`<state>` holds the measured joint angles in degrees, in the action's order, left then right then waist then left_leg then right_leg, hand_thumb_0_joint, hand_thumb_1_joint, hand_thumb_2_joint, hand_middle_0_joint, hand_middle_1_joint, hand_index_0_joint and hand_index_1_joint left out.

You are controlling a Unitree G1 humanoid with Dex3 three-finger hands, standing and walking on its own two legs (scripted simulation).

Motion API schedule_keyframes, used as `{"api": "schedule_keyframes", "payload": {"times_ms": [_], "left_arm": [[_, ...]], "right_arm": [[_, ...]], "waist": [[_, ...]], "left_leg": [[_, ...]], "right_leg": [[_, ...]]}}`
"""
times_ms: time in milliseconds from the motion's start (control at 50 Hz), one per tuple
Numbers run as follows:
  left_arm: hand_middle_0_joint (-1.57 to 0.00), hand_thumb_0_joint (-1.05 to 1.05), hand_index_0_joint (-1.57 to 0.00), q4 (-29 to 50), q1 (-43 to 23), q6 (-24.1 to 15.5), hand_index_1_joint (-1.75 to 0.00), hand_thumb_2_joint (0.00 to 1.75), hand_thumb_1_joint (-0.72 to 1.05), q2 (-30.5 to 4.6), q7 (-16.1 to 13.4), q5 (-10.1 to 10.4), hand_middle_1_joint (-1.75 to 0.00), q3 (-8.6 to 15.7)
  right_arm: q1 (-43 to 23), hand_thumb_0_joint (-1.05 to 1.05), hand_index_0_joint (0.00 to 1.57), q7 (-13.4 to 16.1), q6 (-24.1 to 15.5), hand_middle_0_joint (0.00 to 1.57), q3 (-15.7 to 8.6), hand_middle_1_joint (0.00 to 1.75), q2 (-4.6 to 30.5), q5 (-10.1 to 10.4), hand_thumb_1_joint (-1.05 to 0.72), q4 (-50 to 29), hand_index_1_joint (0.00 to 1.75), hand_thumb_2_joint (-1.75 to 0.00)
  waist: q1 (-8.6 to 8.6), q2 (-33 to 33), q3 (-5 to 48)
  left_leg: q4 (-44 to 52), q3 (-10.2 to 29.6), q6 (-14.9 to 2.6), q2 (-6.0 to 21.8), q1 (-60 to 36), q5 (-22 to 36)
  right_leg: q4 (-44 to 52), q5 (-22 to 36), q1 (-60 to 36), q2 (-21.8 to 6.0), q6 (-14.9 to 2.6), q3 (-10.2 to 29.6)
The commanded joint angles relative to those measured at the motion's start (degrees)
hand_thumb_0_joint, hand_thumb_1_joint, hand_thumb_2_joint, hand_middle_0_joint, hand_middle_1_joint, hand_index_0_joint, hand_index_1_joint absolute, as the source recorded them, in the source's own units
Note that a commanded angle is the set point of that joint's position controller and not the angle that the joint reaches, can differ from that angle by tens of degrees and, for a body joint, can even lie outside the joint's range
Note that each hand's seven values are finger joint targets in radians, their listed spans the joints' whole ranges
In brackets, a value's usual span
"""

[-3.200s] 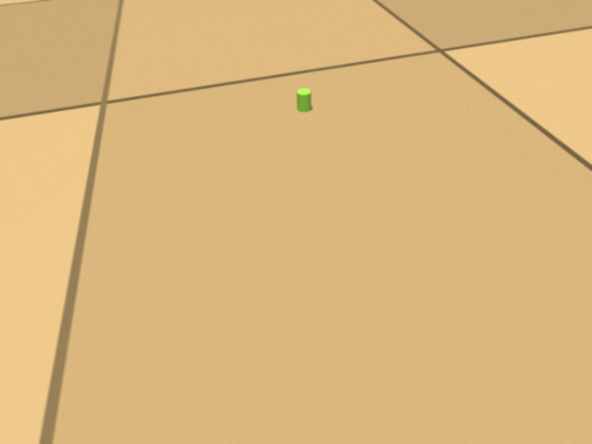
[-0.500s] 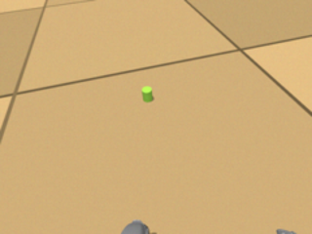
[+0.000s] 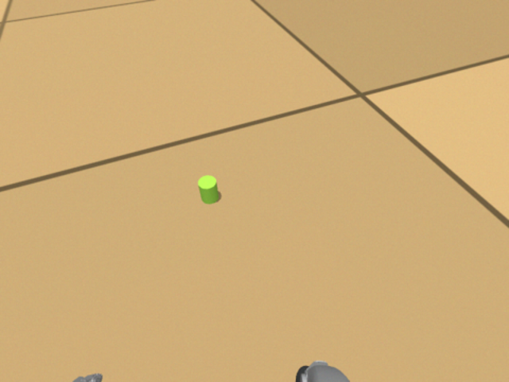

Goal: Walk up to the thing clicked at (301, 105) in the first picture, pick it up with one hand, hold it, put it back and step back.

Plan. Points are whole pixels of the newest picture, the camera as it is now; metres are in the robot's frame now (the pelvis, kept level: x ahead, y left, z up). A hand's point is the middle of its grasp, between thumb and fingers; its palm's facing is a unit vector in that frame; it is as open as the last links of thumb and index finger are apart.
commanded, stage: walk up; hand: left
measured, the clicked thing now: (208, 189) +1.09 +0.24 -0.71
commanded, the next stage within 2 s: none
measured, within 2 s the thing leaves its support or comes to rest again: neither
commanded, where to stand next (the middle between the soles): +0.75 +0.03 m, yaw +0 degrees
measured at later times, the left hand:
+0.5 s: hand (112, 352) +0.22 +0.27 -0.13, palm faces +0.05 -0.92 -0.39, open 7.4 cm
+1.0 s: hand (112, 259) +0.40 +0.33 -0.14, palm faces -0.04 -0.94 -0.34, open 7.4 cm
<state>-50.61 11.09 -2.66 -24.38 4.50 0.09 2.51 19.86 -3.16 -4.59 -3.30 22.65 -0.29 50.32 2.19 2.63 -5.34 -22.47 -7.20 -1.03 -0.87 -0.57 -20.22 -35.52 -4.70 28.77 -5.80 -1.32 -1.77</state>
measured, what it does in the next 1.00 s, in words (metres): walks ahead: right foot, then left foot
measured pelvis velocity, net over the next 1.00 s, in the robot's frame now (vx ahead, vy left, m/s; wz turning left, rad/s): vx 0.36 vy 0.05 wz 0.01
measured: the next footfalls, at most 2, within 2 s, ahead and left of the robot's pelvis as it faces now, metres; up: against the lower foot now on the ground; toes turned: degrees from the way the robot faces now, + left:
right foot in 0.06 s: +0.20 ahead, -0.12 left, +0.00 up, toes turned -5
left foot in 0.60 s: +0.39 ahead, +0.15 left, +0.00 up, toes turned +7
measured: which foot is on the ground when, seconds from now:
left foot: down 0.00-0.10, up 0.12-0.58, down 0.60-1.00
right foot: up 0.00-0.04, down 0.06-0.62, up 0.64-1.00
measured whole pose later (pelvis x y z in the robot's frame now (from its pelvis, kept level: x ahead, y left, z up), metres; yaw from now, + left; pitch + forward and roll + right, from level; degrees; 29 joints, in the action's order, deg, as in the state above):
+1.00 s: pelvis +0.36 +0.05 +0.01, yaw +0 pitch -4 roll +1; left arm -53.1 18.1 -1.6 -24.9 3.9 -0.5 3.1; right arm 19.9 -2.8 -4.4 -3.1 22.2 -0.6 49.2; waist 1.0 2.6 -3.8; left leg -22.2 -6.8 -2.6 -0.4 4.7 -14.0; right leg -45.2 -9.8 29.2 -6.2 0.2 1.6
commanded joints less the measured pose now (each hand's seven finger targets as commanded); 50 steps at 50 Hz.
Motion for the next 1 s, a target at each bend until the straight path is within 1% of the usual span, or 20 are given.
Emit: {"api": "schedule_keyframes", "payload": {"times_ms": [0, 40, 60, 80, 100, 120, 180, 220, 280, 400, 500, 560, 580, 600, 620, 640, 700, 720, 880, 980], "left_arm": [[-0.2, 0.0, -0.2, 4.0, -2.2, -1.8, -0.3, 0.9, 0.9, -8.7, -0.4, -0.4, -0.3, 3.2], [-0.2, 0.0, -0.2, 1.4, 6.7, -2.6, -0.3, 0.9, 0.9, -11.4, -1.4, -0.4, -0.3, 4.5], [-0.2, 0.0, -0.2, 0.3, 12.8, -3.0, -0.3, 0.9, 0.9, -14.8, -2.2, -0.8, -0.3, 5.8], [-0.2, 0.0, -0.2, 1.0, 14.8, -3.5, -0.3, 0.9, 0.9, -19.4, -2.6, -0.9, -0.3, 6.9], [-0.2, 0.0, -0.2, 0.6, 13.7, -3.2, -0.3, 0.9, 0.9, -19.5, -2.9, 0.0, -0.3, 6.8], [-0.2, 0.0, -0.2, 1.9, 11.6, -3.0, -0.3, 0.9, 0.9, -18.1, -3.2, 0.6, -0.3, 6.5], [-0.2, 0.0, -0.2, 3.0, 5.0, -3.5, -0.3, 0.9, 0.9, -12.9, -3.8, 1.0, -0.3, 4.3], [-0.2, 0.0, -0.2, 3.1, 4.6, -3.9, -0.3, 0.9, 0.9, -12.0, -3.6, 0.7, -0.3, 4.0], [-0.2, 0.0, -0.2, 4.6, 5.4, -4.5, -0.3, 0.9, 0.9, -12.0, -3.4, 0.2, -0.3, 4.1], [-0.2, 0.0, -0.2, 5.3, 6.2, -4.3, -0.3, 0.9, 0.9, -13.9, -3.1, -1.0, -0.3, 5.3], [-0.2, 0.0, -0.2, 4.9, 7.4, -4.0, -0.3, 0.9, 0.9, -14.6, -3.1, -0.6, -0.3, 5.3], [-0.2, 0.0, -0.2, 5.3, 6.8, -3.3, -0.3, 0.9, 0.9, -13.9, -3.3, -0.6, -0.3, 4.5], [-0.2, 0.0, -0.2, 5.5, 9.5, -3.0, -0.3, 0.9, 0.9, -10.7, -3.3, -0.2, -0.3, 3.3], [-0.2, 0.0, -0.2, 6.0, 13.2, -2.7, -0.3, 0.9, 0.9, -5.5, -3.0, 0.2, -0.3, 2.0], [-0.2, 0.0, -0.2, 4.7, 14.0, -2.0, -0.3, 0.9, 0.9, -10.2, -3.7, 0.2, -0.3, 2.9], [-0.2, 0.0, -0.2, 3.8, 11.0, -1.7, -0.3, 0.9, 0.9, -13.2, -4.1, -0.3, -0.3, 3.2], [-0.2, 0.0, -0.2, 1.7, 12.0, -1.6, -0.3, 0.9, 0.9, -12.3, -3.0, 0.3, -0.3, 3.0], [-0.2, 0.0, -0.2, 1.2, 13.5, -1.3, -0.3, 0.9, 0.9, -11.6, -2.7, 0.5, -0.3, 3.0], [-0.2, 0.0, -0.2, 2.2, 6.6, -0.4, -0.3, 0.9, 0.9, -10.6, -1.0, -0.6, -0.3, 3.5], [-0.2, 0.0, -0.2, 3.5, 0.6, -1.2, -0.3, 0.9, 0.9, -8.6, -0.5, -0.8, -0.3, 3.0]], "right_arm": [[-2.0, 0.0, 0.2, 1.4, -1.0, 0.2, -4.4, 0.3, 15.1, 0.2, -0.9, -5.5, 0.3, -0.9], [-2.3, 0.0, 0.2, 1.5, -1.0, 0.2, -3.7, 0.3, 13.2, -0.1, -0.9, -6.5, 0.3, -0.9], [1.5, 0.0, 0.2, 1.3, -1.1, 0.2, -2.5, 0.3, 10.2, -0.2, -0.9, -6.7, 0.3, -0.9], [5.0, 0.0, 0.2, 1.1, -0.9, 0.2, -1.5, 0.3, 7.9, 0.5, -0.9, -7.0, 0.3, -0.9], [2.8, 0.0, 0.2, 1.9, -0.3, 0.2, -2.7, 0.3, 14.2, 0.5, -0.9, -5.2, 0.3, -0.9], [0.3, 0.0, 0.2, 2.2, -0.3, 0.2, -3.0, 0.3, 15.4, 0.3, -0.9, -4.5, 0.3, -0.9], [1.7, 0.0, 0.2, 1.6, 0.5, 0.2, -2.4, 0.3, 11.5, 1.3, -0.9, -2.2, 0.3, -0.9], [2.6, 0.0, 0.2, 0.9, 1.3, 0.2, -2.4, 0.3, 10.9, 0.7, -0.9, -1.4, 0.3, -0.9], [1.0, 0.0, 0.2, 0.2, 2.2, 0.2, -2.9, 0.3, 10.4, 0.2, -0.9, -1.8, 0.3, -0.9], [-8.9, 0.0, 0.2, -1.4, 2.0, 0.2, -3.3, 0.3, 10.4, -1.0, -0.9, -4.6, 0.3, -0.9], [-11.0, 0.0, 0.2, -1.9, 0.8, 0.2, -3.4, 0.3, 10.4, -1.0, -0.9, -5.2, 0.3, -0.9], [-1.3, 0.0, 0.2, -1.0, 0.1, 0.2, -4.5, 0.3, 12.7, -1.5, -0.9, -2.0, 0.3, -0.9], [5.5, 0.0, 0.2, -0.2, -0.4, 0.2, -5.6, 0.3, 15.7, -2.2, -0.9, -0.5, 0.3, -0.9], [7.1, 0.0, 0.2, 0.6, -0.7, 0.2, -6.8, 0.3, 20.3, -2.5, -0.9, -1.5, 0.3, -0.9], [5.0, 0.0, 0.2, 0.8, -0.7, 0.2, -6.8, 0.3, 21.4, -0.7, -0.9, -3.2, 0.3, -0.9], [3.0, 0.0, 0.2, 0.8, -0.4, 0.2, -6.8, 0.3, 20.4, 0.5, -0.9, -3.2, 0.3, -0.9], [-3.3, 0.0, 0.2, 1.4, -0.8, 0.2, -4.1, 0.3, 14.8, 0.5, -0.9, -4.7, 0.3, -0.9], [-3.3, 0.0, 0.2, 1.4, -1.1, 0.2, -3.9, 0.3, 14.5, 0.8, -0.9, -4.6, 0.3, -0.9], [-1.9, 0.0, 0.2, 1.3, -1.8, 0.2, -4.5, 0.3, 15.3, 0.0, -0.9, -5.7, 0.3, -0.9], [0.5, 0.0, 0.2, 1.2, -1.3, 0.2, -4.3, 0.3, 14.8, 0.1, -0.9, -5.2, 0.3, -0.9]], "waist": [[-1.29, -8.5, 2.6], [-6.35, -1.3, 8.5], [-8.21, 7.5, 14.2], [-7.76, 16.0, 16.4], [-8.48, 10.6, 15.0], [-8.18, 7.6, 12.3], [-3.09, 4.0, 4.4], [-2.08, 5.2, 3.1], [-2.06, 4.7, 2.8], [-4.61, 4.4, -2.4], [-4.71, 3.6, 1.0], [0.96, -3.5, 5.3], [3.54, -12.3, 9.8], [2.46, -25.9, 11.7], [2.36, -17.4, 11.3], [2.17, -13.6, 7.0], [-1.46, -8.7, 0.4], [-1.88, -10.6, 0.9], [-0.65, -10.1, -2.4], [0.8, -8.7, -2.4]], "left_leg": [[1.9, 8.4, -8.59, 14.4, 6.5, 23.7], [-15.2, 5.3, -6.31, 10.7, 10.2, 27.3], [-29.9, 2.7, -4.5, 6.4, 17.2, 18.0], [-41.0, 2.8, -2.17, -1.2, 32.4, -8.2], [-45.5, 7.4, -2.26, 0.6, 37.0, -10.2], [-48.4, 9.9, -1.97, 2.4, 36.8, -8.1], [-42.6, 14.1, -1.63, 3.9, 29.8, 1.4], [-39.1, 12.7, -1.27, 2.9, 26.9, 5.4], [-35.4, 11.8, 0.55, 2.7, 30.5, 9.2], [-19.2, 10.8, 1.63, 6.8, 32.1, 12.6], [-10.5, 6.7, -0.8, 6.6, 23.9, 12.8], [-7.0, 4.6, -2.4, 3.2, 7.4, 9.4], [-2.9, 10.3, -4.84, 5.8, -1.8, 2.0], [1.3, 32.6, -8.48, 19.4, -9.6, -2.3], [7.4, 45.4, -13.1, 24.9, -8.2, -8.3], [8.7, 44.6, -15.17, 25.5, -2.3, -11.1], [9.1, 21.7, -6.51, 16.2, 10.6, 2.9], [9.2, 19.2, -6.85, 15.6, 10.3, 5.9], [14.8, 15.9, -10.45, 16.2, 10.5, -4.2], [11.1, 11.5, -9.67, 14.5, 7.2, 5.4]], "right_leg": [[3.7, -1.7, -10.1, 2.1, -1.33, -1.6], [7.6, -4.5, -25.2, 3.3, -3.1, -0.8], [11.1, -10.5, -35.4, -3.0, -4.38, 8.0], [15.7, -11.8, -46.1, -17.9, -9.97, 33.1], [17.5, -11.8, -45.5, -20.7, -13.96, 40.4], [18.8, -9.9, -39.8, -19.9, -14.88, 37.7], [19.0, 4.4, -23.9, -9.4, -5.54, 13.8], [19.5, 9.5, -19.6, -6.1, -4.15, 7.7], [21.2, 9.6, -21.6, -7.1, -6.33, 5.2], [25.6, -13.3, -18.9, -9.4, -9.02, 5.3], [18.8, -3.5, -21.3, -10.2, -9.25, 4.2], [3.2, 3.1, -15.4, -6.8, -7.08, 1.2], [-13.0, 3.2, -10.2, -2.1, -5.09, -2.3], [-26.4, -22.9, 3.9, 5.8, -1.62, -2.9], [-30.9, -27.4, 8.0, 7.4, -1.89, 1.3], [-34.3, -25.7, 9.0, 4.0, -2.26, 4.4], [-26.6, -14.7, 1.5, 1.1, -1.42, 8.7], [-25.5, -13.1, 1.1, 1.0, -1.01, 7.1], [-14.4, -6.5, 5.8, -0.6, 2.08, 5.0], [-2.6, -3.0, 3.6, -0.6, 1.12, 1.5]]}}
